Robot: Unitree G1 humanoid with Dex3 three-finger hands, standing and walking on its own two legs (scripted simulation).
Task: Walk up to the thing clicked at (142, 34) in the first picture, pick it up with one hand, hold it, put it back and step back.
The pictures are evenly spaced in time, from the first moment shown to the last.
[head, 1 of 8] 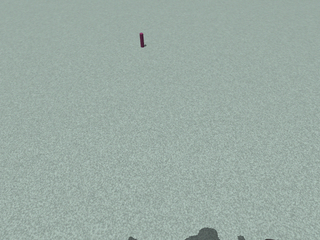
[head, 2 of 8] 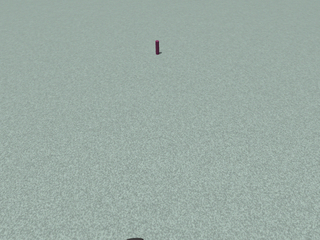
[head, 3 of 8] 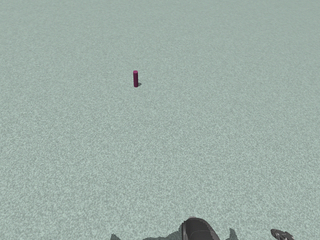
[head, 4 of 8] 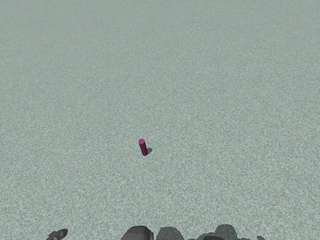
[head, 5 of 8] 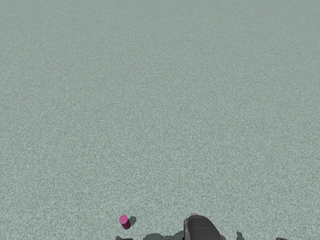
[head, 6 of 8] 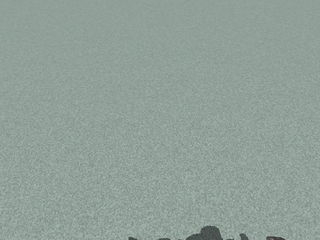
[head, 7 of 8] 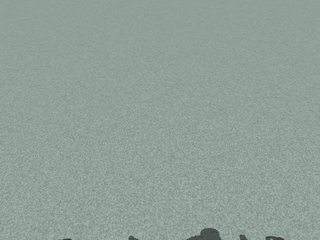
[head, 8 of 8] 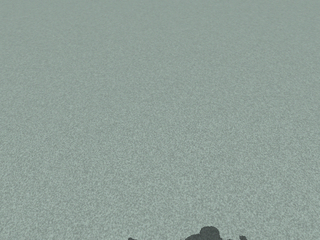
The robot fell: no
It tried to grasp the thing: no
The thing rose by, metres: 0.00
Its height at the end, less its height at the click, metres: +0.00
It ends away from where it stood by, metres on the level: 0.00
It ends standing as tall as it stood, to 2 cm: yes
